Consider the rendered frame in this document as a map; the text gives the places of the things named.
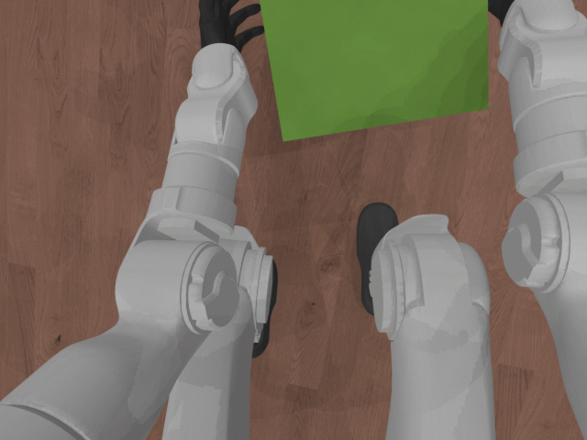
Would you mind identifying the carton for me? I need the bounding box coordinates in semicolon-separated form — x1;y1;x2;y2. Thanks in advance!
260;0;489;141

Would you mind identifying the robot right shin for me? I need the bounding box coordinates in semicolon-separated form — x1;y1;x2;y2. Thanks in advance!
369;214;491;316

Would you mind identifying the robot left upper arm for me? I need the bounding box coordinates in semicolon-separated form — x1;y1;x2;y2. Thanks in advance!
0;240;239;440

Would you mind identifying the right robot forearm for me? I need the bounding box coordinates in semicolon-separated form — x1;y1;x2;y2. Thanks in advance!
497;0;587;198

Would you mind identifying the left robot forearm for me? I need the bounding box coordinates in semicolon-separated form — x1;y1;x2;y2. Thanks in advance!
116;43;258;281

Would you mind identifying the robot left hand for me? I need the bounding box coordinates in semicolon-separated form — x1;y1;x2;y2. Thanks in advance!
199;0;265;53

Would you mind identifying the right robot foot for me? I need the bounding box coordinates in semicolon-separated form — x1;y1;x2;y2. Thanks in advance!
357;203;399;316

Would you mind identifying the robot right upper arm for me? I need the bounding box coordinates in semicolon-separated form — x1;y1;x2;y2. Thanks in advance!
502;192;587;440

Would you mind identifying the robot right hand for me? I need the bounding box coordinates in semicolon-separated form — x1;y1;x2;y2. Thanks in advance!
488;0;514;27

